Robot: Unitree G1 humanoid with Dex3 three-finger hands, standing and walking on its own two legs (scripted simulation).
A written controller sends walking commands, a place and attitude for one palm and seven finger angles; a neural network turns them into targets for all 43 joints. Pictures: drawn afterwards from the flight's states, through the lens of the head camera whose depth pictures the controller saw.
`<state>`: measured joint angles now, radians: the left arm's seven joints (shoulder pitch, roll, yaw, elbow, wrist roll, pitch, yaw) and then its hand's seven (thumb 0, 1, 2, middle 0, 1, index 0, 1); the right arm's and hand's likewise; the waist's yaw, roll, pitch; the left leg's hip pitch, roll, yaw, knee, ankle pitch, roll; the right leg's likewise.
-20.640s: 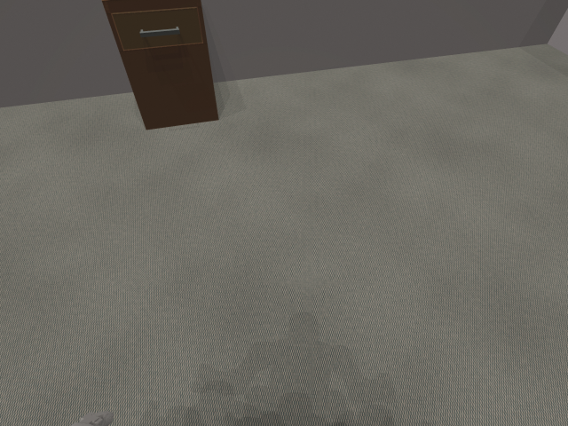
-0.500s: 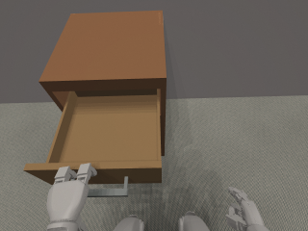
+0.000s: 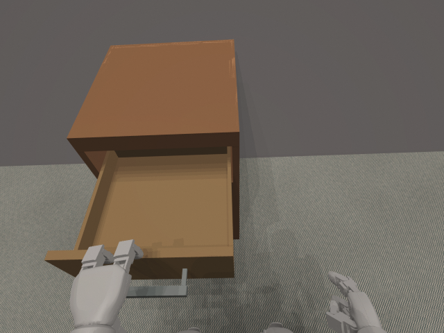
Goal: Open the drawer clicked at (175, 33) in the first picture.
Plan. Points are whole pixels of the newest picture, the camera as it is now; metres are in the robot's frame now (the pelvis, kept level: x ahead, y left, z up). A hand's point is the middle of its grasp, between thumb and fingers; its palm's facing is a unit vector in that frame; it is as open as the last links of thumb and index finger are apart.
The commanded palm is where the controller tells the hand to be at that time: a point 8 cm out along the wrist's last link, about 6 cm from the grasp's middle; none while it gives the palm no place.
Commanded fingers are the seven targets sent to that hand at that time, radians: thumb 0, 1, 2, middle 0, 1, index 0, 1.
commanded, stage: lift the hand off the handle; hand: left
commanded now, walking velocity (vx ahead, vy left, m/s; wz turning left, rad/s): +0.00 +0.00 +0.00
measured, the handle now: (146, 282) +0.24 +0.20 -0.15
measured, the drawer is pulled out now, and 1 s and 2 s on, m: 0.29 0.29 0.29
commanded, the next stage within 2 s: draw the hand back to the body in 0.40 s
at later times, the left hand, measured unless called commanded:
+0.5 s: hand (112, 295) +0.19 +0.21 -0.01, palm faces -0.03 -0.13 -0.99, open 13.8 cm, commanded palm +0.17 +0.20 +0.05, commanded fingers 0.00 -0.50 0.30 -0.30 -1.20 -0.30 -1.20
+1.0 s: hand (71, 291) +0.18 +0.24 +0.06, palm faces +0.01 -0.11 -0.99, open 13.8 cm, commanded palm +0.16 +0.24 +0.12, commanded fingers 0.00 -0.50 0.30 -0.30 -1.20 -0.30 -1.20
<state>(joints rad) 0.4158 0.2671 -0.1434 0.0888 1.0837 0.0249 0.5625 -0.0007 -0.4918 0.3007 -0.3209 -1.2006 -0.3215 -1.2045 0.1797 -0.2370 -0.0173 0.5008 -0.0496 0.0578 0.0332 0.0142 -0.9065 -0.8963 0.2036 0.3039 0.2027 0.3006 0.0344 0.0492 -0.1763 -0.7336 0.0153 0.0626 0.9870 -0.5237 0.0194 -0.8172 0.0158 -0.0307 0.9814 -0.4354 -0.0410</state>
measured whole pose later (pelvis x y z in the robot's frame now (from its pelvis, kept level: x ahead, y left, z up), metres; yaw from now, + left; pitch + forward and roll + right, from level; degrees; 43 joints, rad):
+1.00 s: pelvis +0.00 +0.00 +0.04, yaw +0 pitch +7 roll +0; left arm 0.53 0.37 -0.04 -0.15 0.99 -0.02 0.38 0.00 -0.49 0.30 -0.32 -1.20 -0.32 -1.20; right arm 0.17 -0.25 -0.03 0.53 -0.02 0.03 0.02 0.02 -0.91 -0.90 0.20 0.30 0.20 0.30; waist 0.09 0.07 -0.10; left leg -0.44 0.01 0.07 0.73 -0.42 0.02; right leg -0.52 0.02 -0.02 0.74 -0.34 -0.04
